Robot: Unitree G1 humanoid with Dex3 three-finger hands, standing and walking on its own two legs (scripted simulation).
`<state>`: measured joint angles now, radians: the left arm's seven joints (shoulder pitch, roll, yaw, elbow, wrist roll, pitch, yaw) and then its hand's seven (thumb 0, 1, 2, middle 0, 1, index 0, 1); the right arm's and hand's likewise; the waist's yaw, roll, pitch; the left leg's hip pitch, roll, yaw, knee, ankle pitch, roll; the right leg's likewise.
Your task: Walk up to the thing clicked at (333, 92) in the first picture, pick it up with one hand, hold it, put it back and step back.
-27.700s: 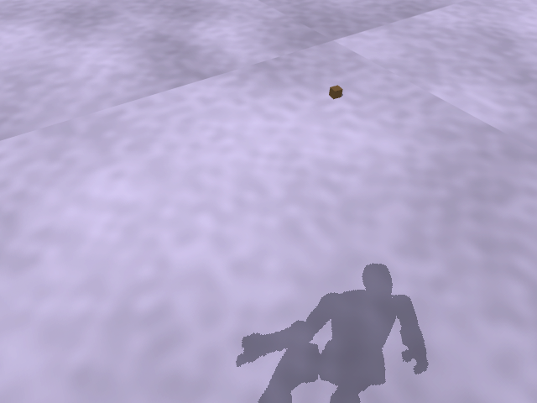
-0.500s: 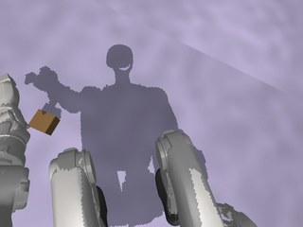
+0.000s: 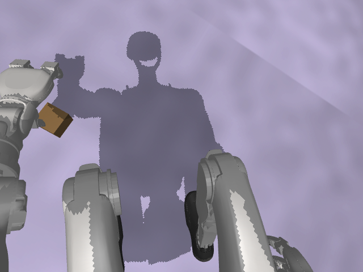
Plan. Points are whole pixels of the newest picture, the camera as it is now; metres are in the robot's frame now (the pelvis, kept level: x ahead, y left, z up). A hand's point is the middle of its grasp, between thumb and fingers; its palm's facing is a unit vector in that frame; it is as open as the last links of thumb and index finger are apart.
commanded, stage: home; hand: left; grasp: from above
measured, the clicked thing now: (53, 120) +0.47 +0.29 -0.31
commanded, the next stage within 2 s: none
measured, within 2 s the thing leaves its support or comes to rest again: neither
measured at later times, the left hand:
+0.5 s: hand (18, 140) +0.35 +0.24 +0.01, palm faces -0.34 -0.59 -0.73, open 8.4 cm
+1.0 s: hand out of the picture +0.26 +0.20 +0.22, palm faces +0.11 -0.95 -0.29, open 7.4 cm
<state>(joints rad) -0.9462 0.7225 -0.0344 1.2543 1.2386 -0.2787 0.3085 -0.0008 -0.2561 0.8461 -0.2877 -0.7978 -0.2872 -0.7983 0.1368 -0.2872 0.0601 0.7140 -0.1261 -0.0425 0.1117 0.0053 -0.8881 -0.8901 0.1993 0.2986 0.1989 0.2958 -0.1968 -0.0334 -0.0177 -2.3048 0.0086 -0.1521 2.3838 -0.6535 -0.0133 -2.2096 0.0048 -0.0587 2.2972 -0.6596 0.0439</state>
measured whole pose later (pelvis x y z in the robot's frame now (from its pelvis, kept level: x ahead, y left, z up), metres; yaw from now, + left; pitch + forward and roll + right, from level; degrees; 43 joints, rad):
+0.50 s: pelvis +0.01 -0.01 +0.13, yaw +3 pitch +33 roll -4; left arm -0.37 0.44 -0.01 0.65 0.56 0.10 0.07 0.00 0.60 0.95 -0.24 -0.45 -0.23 -0.45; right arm 0.19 -0.26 -0.03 0.65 0.01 0.00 0.05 0.01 -0.90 -0.89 0.20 0.30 0.20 0.30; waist -0.09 0.06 -0.22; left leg -1.91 0.05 -0.08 1.97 -0.65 -0.01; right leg -1.87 0.01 -0.02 1.93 -0.65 0.03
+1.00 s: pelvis +0.06 -0.01 +0.31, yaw +7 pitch +21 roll -3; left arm 0.20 0.26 0.02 0.13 0.02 0.35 0.09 0.01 0.90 0.90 -0.21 -0.31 -0.21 -0.30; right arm 0.17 -0.20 0.03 0.56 0.05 -0.12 -0.11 0.01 -0.90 -0.89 0.20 0.30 0.20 0.30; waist -0.07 0.03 -0.20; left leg -1.15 0.04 -0.07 1.34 -0.56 -0.03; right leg -1.10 -0.01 -0.05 1.29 -0.56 0.01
